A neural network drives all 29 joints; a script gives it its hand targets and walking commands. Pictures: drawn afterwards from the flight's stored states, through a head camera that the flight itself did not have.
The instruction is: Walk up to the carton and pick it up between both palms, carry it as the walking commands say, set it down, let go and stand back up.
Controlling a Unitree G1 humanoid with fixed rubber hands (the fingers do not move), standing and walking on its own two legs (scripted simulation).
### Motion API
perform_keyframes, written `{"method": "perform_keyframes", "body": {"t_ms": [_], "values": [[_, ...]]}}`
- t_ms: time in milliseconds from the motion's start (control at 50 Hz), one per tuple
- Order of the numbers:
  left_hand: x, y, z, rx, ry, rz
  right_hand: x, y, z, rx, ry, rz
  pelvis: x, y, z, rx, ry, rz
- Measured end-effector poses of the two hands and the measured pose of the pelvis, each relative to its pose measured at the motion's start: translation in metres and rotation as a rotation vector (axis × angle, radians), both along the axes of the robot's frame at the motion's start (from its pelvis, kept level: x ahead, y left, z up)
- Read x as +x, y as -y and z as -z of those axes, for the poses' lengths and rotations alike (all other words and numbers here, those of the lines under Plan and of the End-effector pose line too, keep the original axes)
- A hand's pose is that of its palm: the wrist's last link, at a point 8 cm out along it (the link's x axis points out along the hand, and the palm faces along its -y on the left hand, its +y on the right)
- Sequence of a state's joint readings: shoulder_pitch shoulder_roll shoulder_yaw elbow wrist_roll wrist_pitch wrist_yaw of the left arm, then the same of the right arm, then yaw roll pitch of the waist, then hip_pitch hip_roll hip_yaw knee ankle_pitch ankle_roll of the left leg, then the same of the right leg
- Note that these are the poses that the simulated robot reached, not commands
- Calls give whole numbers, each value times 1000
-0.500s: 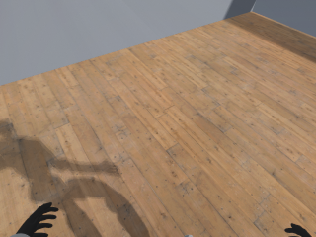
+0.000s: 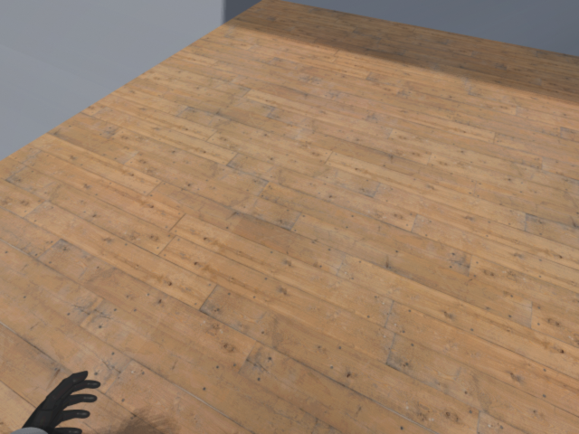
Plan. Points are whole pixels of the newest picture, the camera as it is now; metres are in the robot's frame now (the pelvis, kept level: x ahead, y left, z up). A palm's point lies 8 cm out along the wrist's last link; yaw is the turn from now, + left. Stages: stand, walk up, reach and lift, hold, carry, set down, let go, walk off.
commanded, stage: walk up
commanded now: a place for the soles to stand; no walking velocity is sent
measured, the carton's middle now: out of the picture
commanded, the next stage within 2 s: none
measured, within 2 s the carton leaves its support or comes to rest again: neither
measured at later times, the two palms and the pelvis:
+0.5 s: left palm (271, 238) +0.48 +0.07 -0.06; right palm out of the picture +0.06 -0.49 -0.04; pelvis +0.17 -0.13 +0.01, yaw -28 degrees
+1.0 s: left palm (419, 139) +0.77 -0.26 -0.03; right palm out of the picture +0.07 -0.53 -0.02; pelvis +0.36 -0.27 +0.01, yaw -51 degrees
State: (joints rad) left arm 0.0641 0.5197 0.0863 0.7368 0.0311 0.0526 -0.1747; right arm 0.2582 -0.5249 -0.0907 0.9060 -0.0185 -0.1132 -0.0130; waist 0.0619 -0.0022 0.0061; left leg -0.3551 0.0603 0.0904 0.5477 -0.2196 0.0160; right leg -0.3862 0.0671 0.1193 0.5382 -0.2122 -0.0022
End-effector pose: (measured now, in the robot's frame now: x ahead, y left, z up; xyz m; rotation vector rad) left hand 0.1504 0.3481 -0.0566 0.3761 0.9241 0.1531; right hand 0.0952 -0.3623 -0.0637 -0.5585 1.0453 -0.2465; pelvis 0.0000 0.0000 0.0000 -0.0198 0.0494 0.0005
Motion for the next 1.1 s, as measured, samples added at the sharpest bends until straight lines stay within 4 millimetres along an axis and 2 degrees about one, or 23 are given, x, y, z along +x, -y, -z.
{"method": "perform_keyframes", "body": {"t_ms": [100,180,280,320,360,380,420,500,560,600,640,700,800,920,1020,1100], "values": [[87,40,-1,-34,7,178,-33,22,-29,-47,42,154,30,8,-11,11,-10,132],[170,86,-7,-66,54,328,-62,47,-45,-90,35,282,53,22,-11,23,-2,220],[272,174,-15,-115,154,476,-102,79,-49,-121,-34,438,87,55,-4,31,3,309],[306,214,-17,-131,194,518,-114,93,-44,-121,-72,498,104,73,1,31,2,337],[331,250,-17,-140,229,545,-120,106,-35,-111,-107,549,119,92,7,15,5,363],[336,263,-15,-135,231,555,-116,110,-31,-98,-112,564,126,100,7,12,7,381],[338,276,-8,-126,186,549,-94,115,-26,-63,-78,563,137,111,3,14,12,420],[331,276,6,-94,38,511,-32,125,-19,-7,15,505,167,125,-6,2,22,493],[342,272,10,-70,-13,515,3,132,-16,7,42,495,194,134,-7,-7,24,540],[360,272,12,-52,-24,536,23,137,-18,-2,60,503,215,139,-5,-11,23,566],[389,275,16,-32,-17,570,37,145,-19,-38,82,514,239,143,4,-19,23,597],[443,303,19,-6,16,641,32,153,-23,-98,102,595,268,153,12,5,23,663],[516,384,4,-29,11,797,15,157,-49,-133,132,773,305,180,-4,22,38,779],[586,513,-19,-102,64,959,-11,159,-54,-111,46,956,343,225,-16,10,38,855],[620,638,-26,-177,122,1073,-24,171,-40,-57,-49,1085,370,281,-11,14,40,892],[636,729,-19,-212,165,1115,-27,203,-17,-14,-122,1152,389,340,4,25,40,913]]}}
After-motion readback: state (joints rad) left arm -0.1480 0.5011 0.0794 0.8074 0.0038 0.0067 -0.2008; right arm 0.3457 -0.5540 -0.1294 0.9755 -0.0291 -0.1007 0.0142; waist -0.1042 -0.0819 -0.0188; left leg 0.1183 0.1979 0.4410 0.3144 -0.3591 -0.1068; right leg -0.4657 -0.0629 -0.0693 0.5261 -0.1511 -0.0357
